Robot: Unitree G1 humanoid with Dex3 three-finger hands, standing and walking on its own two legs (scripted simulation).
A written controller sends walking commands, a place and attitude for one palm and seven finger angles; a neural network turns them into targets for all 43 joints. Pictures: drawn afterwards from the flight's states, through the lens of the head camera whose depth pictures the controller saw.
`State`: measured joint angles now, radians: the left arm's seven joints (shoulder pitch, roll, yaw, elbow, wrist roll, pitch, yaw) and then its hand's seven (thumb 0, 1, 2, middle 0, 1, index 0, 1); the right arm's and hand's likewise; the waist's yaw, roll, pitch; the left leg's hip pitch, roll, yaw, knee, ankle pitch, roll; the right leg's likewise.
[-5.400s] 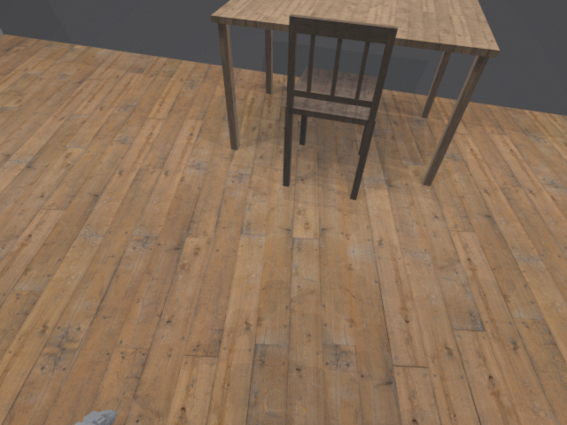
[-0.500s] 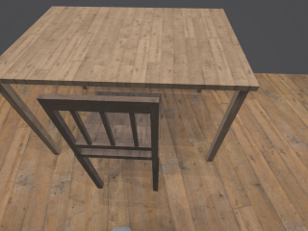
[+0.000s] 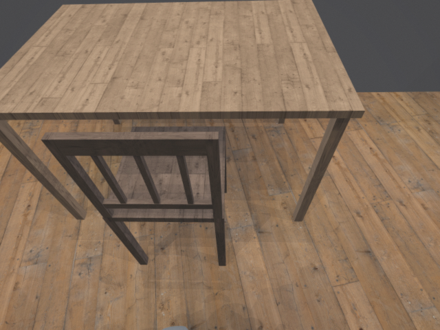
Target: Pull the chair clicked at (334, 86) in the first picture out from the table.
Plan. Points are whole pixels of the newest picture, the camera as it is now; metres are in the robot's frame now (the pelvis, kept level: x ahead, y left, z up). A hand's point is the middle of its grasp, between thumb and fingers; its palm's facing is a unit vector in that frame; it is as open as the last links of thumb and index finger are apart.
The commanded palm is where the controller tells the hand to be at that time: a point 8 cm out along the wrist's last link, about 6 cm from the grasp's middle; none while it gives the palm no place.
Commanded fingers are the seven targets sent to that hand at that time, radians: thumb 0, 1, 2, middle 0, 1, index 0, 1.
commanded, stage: come to a stop and stand still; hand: left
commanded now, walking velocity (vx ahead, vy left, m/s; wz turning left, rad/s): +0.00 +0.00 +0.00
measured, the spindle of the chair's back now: (148, 179) +0.47 +0.23 -0.10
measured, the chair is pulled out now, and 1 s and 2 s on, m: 0.00 0.00 0.00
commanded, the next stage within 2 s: look again from close up in 0.44 s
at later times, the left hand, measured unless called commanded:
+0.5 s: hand out of the picture -0.03 +0.14 -0.17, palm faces +0.06 -0.99 -0.16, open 7.4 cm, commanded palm none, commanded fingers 0.00 0.90 0.90 -0.20 -0.30 -0.20 -0.30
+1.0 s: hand out of the picture +0.01 +0.23 -0.17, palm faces +0.02 -0.98 -0.21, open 7.4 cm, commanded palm none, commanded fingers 0.00 0.90 0.90 -0.20 -0.30 -0.20 -0.30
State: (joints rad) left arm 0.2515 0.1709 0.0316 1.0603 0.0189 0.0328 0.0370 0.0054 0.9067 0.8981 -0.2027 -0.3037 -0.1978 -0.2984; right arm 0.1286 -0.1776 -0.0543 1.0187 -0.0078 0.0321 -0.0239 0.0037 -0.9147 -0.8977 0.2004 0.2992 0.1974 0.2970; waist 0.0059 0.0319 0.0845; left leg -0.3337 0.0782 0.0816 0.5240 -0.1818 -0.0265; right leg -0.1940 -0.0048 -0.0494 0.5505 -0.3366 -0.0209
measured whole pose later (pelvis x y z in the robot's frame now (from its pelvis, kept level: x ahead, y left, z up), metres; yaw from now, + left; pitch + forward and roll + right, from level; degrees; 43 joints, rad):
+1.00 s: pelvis +0.00 +0.05 +0.01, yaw +0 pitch -1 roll +0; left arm 0.29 0.17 0.00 1.07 0.02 0.00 0.04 0.01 0.91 0.90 -0.20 -0.30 -0.20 -0.30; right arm 0.30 -0.16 0.01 1.07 -0.01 -0.02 -0.02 0.02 -0.94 -0.90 0.20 0.30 0.20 0.30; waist 0.00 -0.01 0.01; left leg -0.22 -0.04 0.07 0.50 -0.27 0.06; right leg -0.17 -0.06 -0.02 0.50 -0.31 0.03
